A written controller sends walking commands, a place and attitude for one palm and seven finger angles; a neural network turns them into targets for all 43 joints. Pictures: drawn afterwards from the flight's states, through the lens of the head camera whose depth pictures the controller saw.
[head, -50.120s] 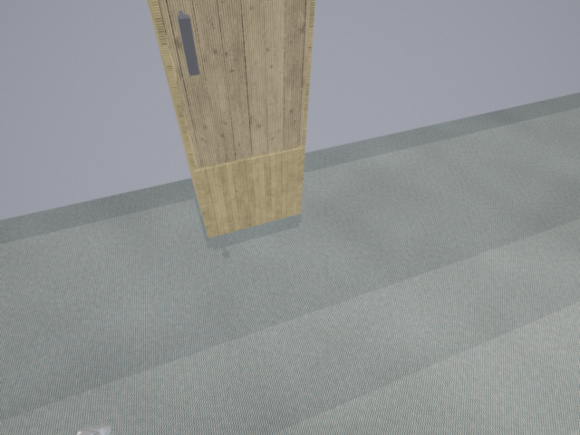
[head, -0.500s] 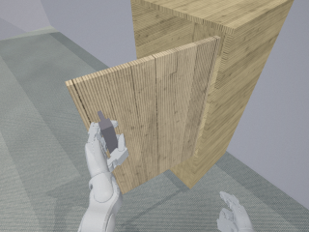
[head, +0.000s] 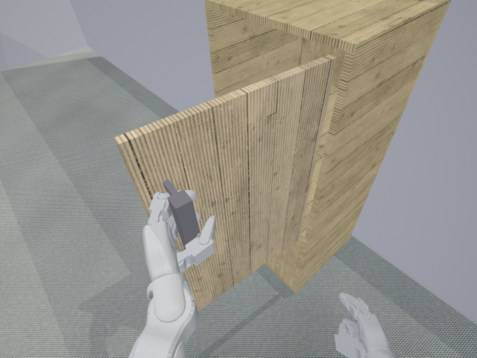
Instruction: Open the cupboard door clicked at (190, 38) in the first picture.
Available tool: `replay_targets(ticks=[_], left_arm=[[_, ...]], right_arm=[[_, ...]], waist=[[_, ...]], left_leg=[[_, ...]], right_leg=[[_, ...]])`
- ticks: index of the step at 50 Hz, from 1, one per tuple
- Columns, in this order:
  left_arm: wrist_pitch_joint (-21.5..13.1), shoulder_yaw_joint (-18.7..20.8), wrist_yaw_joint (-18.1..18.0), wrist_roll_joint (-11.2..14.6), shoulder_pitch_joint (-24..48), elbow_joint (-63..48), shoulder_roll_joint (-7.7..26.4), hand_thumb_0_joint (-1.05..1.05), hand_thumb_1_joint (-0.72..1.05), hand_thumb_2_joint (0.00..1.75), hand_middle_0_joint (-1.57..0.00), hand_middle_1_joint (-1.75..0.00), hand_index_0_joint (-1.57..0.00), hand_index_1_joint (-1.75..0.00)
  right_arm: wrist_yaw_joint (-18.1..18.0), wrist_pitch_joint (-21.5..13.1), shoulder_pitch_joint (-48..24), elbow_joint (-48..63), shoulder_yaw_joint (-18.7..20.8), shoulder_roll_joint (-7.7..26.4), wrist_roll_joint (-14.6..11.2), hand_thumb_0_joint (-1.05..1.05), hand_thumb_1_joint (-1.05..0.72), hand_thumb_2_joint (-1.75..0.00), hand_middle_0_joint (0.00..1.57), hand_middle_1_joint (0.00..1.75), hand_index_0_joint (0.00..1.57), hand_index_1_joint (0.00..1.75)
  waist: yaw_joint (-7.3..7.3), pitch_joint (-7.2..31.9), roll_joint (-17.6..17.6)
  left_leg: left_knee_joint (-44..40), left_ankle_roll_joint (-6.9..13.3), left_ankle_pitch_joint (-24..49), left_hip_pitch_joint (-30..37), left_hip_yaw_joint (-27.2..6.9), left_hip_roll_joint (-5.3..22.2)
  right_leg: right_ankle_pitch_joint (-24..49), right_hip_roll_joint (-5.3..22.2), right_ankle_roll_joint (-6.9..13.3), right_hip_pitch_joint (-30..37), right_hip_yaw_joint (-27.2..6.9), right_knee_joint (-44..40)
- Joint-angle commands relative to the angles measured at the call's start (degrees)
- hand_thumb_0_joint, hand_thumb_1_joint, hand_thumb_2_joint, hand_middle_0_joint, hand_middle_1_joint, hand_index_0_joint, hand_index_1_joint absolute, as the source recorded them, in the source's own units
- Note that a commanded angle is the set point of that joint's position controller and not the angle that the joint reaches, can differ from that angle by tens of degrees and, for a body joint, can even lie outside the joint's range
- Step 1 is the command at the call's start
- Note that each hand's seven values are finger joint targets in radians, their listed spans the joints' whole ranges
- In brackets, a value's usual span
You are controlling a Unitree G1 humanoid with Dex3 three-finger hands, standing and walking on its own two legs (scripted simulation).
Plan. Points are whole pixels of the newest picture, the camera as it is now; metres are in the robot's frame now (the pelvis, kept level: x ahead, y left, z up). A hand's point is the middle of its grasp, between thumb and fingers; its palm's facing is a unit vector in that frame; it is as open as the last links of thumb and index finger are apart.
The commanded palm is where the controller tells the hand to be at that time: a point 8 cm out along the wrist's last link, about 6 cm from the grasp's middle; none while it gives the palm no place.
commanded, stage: open thumb and fingers to let go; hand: left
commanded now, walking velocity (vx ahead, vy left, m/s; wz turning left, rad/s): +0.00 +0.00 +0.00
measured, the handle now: (181, 219) +0.31 +0.13 +0.10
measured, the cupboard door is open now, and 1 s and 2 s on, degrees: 84 85 84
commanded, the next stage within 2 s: slide the hand sideways off the handle in 0.56 s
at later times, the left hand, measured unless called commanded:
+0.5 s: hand (197, 232) +0.28 +0.09 +0.11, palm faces +0.34 -0.94 +0.00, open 14.5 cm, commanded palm +0.23 +0.13 +0.10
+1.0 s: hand (192, 255) +0.24 +0.09 +0.11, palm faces -0.09 -1.00 -0.02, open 16.0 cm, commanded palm +0.21 +0.14 +0.10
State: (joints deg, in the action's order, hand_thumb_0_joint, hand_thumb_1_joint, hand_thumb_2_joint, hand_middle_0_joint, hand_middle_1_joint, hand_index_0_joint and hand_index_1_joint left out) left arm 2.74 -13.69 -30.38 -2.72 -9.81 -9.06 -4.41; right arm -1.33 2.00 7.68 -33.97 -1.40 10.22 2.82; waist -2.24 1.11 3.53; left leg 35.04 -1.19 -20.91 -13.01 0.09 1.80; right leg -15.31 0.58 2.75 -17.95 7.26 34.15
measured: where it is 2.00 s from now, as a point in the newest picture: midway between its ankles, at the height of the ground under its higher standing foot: outside the picture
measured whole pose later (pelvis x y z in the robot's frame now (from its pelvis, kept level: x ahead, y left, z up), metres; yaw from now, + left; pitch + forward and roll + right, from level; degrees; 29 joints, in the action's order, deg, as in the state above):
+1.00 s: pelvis -0.02 +0.03 +0.00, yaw -1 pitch -1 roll +0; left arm -0.4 -12.4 -3.3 3.6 -8.7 -9.6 3.3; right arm -1.3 -4.2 12.6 -31.6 -3.5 11.4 -0.9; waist -2.9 0.7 2.6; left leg 37.4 1.2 -20.8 -15.6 2.0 -0.9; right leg -14.6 3.2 0.5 -21.1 5.0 36.9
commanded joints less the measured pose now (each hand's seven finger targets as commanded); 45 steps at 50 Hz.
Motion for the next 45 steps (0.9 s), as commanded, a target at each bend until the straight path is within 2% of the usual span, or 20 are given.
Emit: replay_targets(ticks=[1, 4, 7, 9, 16, 19, 21, 23, 26, 27, 33, 34, 35, 36, 38, 39, 40, 41, 43, 45], left_arm=[[-4.71, -0.17, 0.49, -1.41, 12.85, -13.07, -2.85, 0.0, -0.08, 0.48, -0.33, -1.24, -0.33, -1.24], [-4.35, 0.72, 0.76, -1.21, 14.14, -10.7, -2.06, 0.0, -0.29, 0.39, -0.32, -1.22, -0.32, -1.22], [-4.22, 1.03, 0.62, -1.08, 16.93, -9.7, -2.35, 0.0, -0.5, 0.3, -0.3, -1.2, -0.3, -1.2], [-3.94, 0.63, 0.32, -1.05, 17.41, -8.21, -3.04, 0.0, -0.5, 0.3, -0.3, -1.2, -0.3, -1.2], [-3.35, 0.45, -0.77, -1.42, 21.48, -5.4, -3.88, 0.0, -0.5, 0.3, -0.24, -0.85, -0.24, -0.85], [-2.97, -0.77, -1.23, -1.81, 21.54, -5.16, -5.34, 0.0, -0.5, 0.3, -0.22, -0.7, -0.22, -0.7], [-2.68, -0.26, -1.53, -1.58, 22.08, -4.12, -5.14, 0.0, -0.5, 0.3, -0.2, -0.6, -0.2, -0.6], [-2.55, -1.13, -2.09, -1.83, 23.7, -5.14, -6.06, 0.0, -0.5, 0.3, -0.18, -0.5, -0.18, -0.5], [-2.25, -1.31, -2.19, -1.64, 22.69, -5.13, -6.34, 0.0, -0.5, 0.3, -0.16, -0.35, -0.16, -0.35], [-2.18, -1.3, -2.3, -1.82, 21.64, -5.61, -6.33, 0.0, -0.5, 0.3, -0.15, -0.3, -0.15, -0.3], [-1.68, -3.2, -2.75, -1.96, 21.65, -6.39, -8.02, 0.0, -0.5, 0.3, -0.15, -0.3, -0.15, -0.3], [-3.87, -15.12, 9.46, -6.4, 22.67, -4.92, -4.55, 0.0, -0.5, 0.3, -0.15, -0.3, -0.15, -0.3], [-6.38, -9.52, 15.94, -4.21, 25.4, -9.44, 0.87, 0.0, -0.5, 0.3, -0.15, -0.3, -0.15, -0.3], [-7.93, -9.25, 20.82, -3.26, 25.78, -10.86, 2.81, 0.0, -0.5, 0.3, -0.15, -0.3, -0.15, -0.3], [-9.36, -10.3, 29.37, 0.32, 24.86, -10.63, 2.81, 0.0, -0.5, 0.3, -0.15, -0.3, -0.15, -0.3], [-9.31, -10.01, 31.64, 2.98, 23.9, -11.12, 1.45, 0.0, -0.5, 0.3, -0.15, -0.3, -0.15, -0.3], [-8.88, -8.93, 32.61, 5.77, 21.76, -10.07, 0.21, 0.0, -0.5, 0.3, -0.15, -0.3, -0.15, -0.3], [-8.37, -6.72, 32.49, 7.37, 21.09, -9.86, 0.92, 0.0, -0.5, 0.3, -0.15, -0.3, -0.15, -0.3], [-7.47, -3.66, 30.75, 8.51, 17.75, -11.24, 1.91, 0.0, -0.5, 0.3, -0.15, -0.3, -0.15, -0.3], [-6.74, -1.92, 28.54, 7.9, 15.73, -12.72, 3.24, 0.0, -0.5, 0.3, -0.15, -0.3, -0.15, -0.3]], right_arm=[[-0.41, -2.63, -8.17, 9.38, 0.97, 3.76, 0.16, 0.0, -0.9, -0.9, 0.2, 0.3, 0.2, 0.3], [-0.7, -2.5, -8.86, 9.35, 0.76, 3.88, 0.05, 0.0, -0.9, -0.9, 0.2, 0.3, 0.2, 0.3], [-0.99, -2.4, -9.13, 9.14, 0.7, 3.74, 0.08, 0.0, -0.9, -0.9, 0.2, 0.3, 0.2, 0.3], [-0.94, -2.48, -9.32, 8.94, 0.72, 3.73, -0.01, 0.0, -0.9, -0.9, 0.2, 0.3, 0.2, 0.3], [-0.8, -1.84, -9.37, 8.28, 0.61, 3.77, -0.12, 0.0, -0.9, -0.9, 0.2, 0.3, 0.2, 0.3], [-0.39, -1.64, -9.44, 8.37, 0.76, 3.78, -0.15, 0.0, -0.9, -0.9, 0.2, 0.3, 0.2, 0.3], [-0.3, -1.31, -9.46, 8.28, 0.7, 3.78, -0.25, 0.0, -0.9, -0.9, 0.2, 0.3, 0.2, 0.3], [-0.14, -1.29, -9.62, 8.47, 0.81, 3.81, -0.13, 0.0, -0.9, -0.9, 0.2, 0.3, 0.2, 0.3], [0.15, -1.09, -9.55, 8.42, 0.94, 3.88, -0.19, 0.0, -0.9, -0.9, 0.2, 0.3, 0.2, 0.3], [0.32, -0.93, -9.62, 8.49, 0.96, 3.77, -0.24, 0.0, -0.9, -0.9, 0.2, 0.3, 0.2, 0.3], [0.97, -0.68, -9.96, 8.61, 1.04, 3.92, -0.43, 0.0, -0.9, -0.9, 0.2, 0.3, 0.2, 0.3], [1.36, -0.97, -4.92, 7.2, 0.68, 5.94, -0.57, 0.0, -0.9, -0.9, 0.2, 0.3, 0.2, 0.3], [0.62, -1.46, -3.78, 9.28, 1.11, 5.71, -1.38, 0.0, -0.9, -0.9, 0.2, 0.3, 0.2, 0.3], [-0.13, -2.02, -3.52, 10.01, 0.96, 5.75, -1.7, 0.0, -0.9, -0.9, 0.2, 0.3, 0.2, 0.3], [-0.65, -4.2, -2.65, 11.39, 0.26, 5.87, -2.89, 0.0, -0.9, -0.9, 0.2, 0.3, 0.2, 0.3], [-0.72, -5.23, -3.13, 12.25, -0.02, 5.74, -3.5, 0.0, -0.9, -0.9, 0.2, 0.3, 0.2, 0.3], [-0.83, -6.47, -3.28, 12.72, -0.33, 5.64, -3.85, 0.0, -0.9, -0.9, 0.2, 0.3, 0.2, 0.3], [-0.97, -7.24, -3.47, 12.48, -0.34, 5.99, -4.15, 0.0, -0.9, -0.9, 0.2, 0.3, 0.2, 0.3], [-0.77, -8.76, -3.77, 12.71, -0.27, 6.07, -4.23, 0.0, -0.9, -0.9, 0.2, 0.3, 0.2, 0.3], [-0.27, -9.59, -3.76, 12.68, -0.34, 6.06, -4.05, 0.0, -0.9, -0.9, 0.2, 0.3, 0.2, 0.3]], waist=[[0.27, 9.04, -6.66], [-0.05, 6.84, -7.29], [0.01, 7.27, -7.94], [-0.05, 6.67, -8.06], [-0.03, 7.23, -7.64], [-0.32, 7.59, -5.72], [-0.26, 7.54, -7.35], [-0.15, 8.28, -6.3], [-0.22, 8.46, -7.57], [-0.47, 8.38, -6.36], [-0.19, 8.02, -5.84], [5.51, 2.7, -7.89], [3.65, 8.18, -6.04], [3.11, 10.66, -3.89], [3.73, 9.93, -3.84], [3.23, 8.8, -1.71], [2.97, 7.88, -4.03], [2.73, 6.61, -5.74], [1.4, 6.84, -6.47], [0.73, 7.09, -5.47]], left_leg=[[-3.98, 2.29, 10.81, -1.19, -0.19, -2.45], [-4.88, 2.23, 8.21, -1.75, -0.55, -2.5], [-5.54, 2.31, 7.36, -1.08, -0.45, -2.51], [-5.9, 2.26, 6.74, -0.99, -0.63, -2.43], [-7.52, 1.91, 6.52, -1.09, -0.85, -2.26], [-7.72, 1.54, 7.56, -1.1, -1.09, -2.03], [-7.87, 1.5, 6.96, -1.66, -1.14, -1.99], [-7.54, 1.52, 7.72, -1.17, -1.06, -1.96], [-7.51, 1.35, 8.21, -1.28, -1.24, -1.67], [-7.46, 1.15, 8.62, -1.4, -1.23, -1.6], [-6.98, 0.81, 8.35, -2.05, -1.67, -1.3], [-6.72, 1.69, 8.81, -0.5, -2.05, -1.12], [-6.63, 1.81, 9.64, -0.55, -1.72, -1.17], [-6.12, 2.09, 10.32, 0.44, -1.41, -1.32], [-6.09, 2.01, 9.2, 0.06, -2.12, -1.27], [-6.37, 1.62, 8.61, -0.2, -2.47, -1.04], [-6.7, 1.5, 7.19, -1.55, -3.03, -1.03], [-6.92, 1.26, 5.5, -2.64, -3.41, -0.84], [-7.17, 0.98, 4.31, -3.83, -3.54, -0.93], [-7.24, 0.76, 4.11, -4.45, -3.28, -1.16]], right_leg=[[4.42, 2.37, -1.06, 7.51, -7.52, -9.18], [-0.72, 2.47, -0.95, 6.68, -7.69, -10.9], [-2.92, 2.51, -1.0, 6.53, -7.52, -11.64], [-3.85, 2.41, -0.97, 6.05, -7.25, -11.99], [-3.27, 2.02, -0.68, 6.17, -5.91, -10.77], [-1.31, 1.62, -0.32, 6.08, -4.96, -9.3], [-1.93, 1.53, -0.4, 5.98, -4.76, -9.19], [-1.02, 1.44, -0.35, 5.66, -4.68, -8.67], [-0.35, 1.29, -0.34, 5.7, -4.34, -8.16], [0.01, 1.22, -0.14, 5.78, -4.27, -7.88], [0.15, 0.92, 0.01, 4.33, -3.52, -6.25], [3.52, 1.04, -0.18, 1.57, -5.27, -5.6], [5.67, 1.11, 0.06, 3.26, -4.71, -4.1], [7.32, 1.19, 0.16, 4.17, -5.06, -3.25], [6.39, 1.03, 0.15, 3.19, -4.34, -2.55], [5.23, 0.83, 0.3, 2.65, -3.97, -2.32], [3.81, 0.54, -0.05, 2.36, -3.23, -2.24], [1.82, 0.4, -0.33, 1.43, -2.87, -2.61], [0.09, 0.36, -0.63, 1.4, -2.64, -2.5], [-0.28, 0.55, -0.7, 1.52, -2.78, -2.2]])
